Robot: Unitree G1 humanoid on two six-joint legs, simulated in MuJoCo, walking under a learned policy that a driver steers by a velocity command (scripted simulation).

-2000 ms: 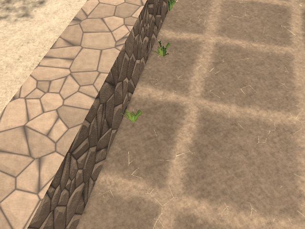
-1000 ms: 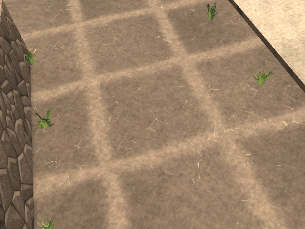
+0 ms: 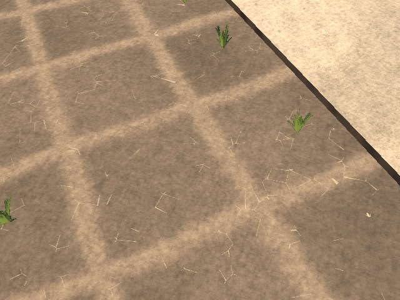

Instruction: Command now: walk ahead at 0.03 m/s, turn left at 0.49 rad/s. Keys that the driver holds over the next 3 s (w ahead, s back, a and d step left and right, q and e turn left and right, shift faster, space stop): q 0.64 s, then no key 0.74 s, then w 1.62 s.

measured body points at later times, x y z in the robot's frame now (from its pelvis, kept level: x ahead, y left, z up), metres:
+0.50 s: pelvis +0.01 +0.03 +0.00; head +0.04 +0.06 +0.45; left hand +0.03 +0.33 -0.13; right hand +0.19 -0.21 -0.10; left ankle +0.01 +0.11 -0.74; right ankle +0.06 -0.11 -0.69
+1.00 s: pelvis +0.03 +0.00 +0.00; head +0.06 -0.01 +0.45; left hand +0.00 +0.27 -0.11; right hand +0.24 -0.19 -0.14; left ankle -0.07 +0.09 -0.72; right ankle +0.07 -0.08 -0.74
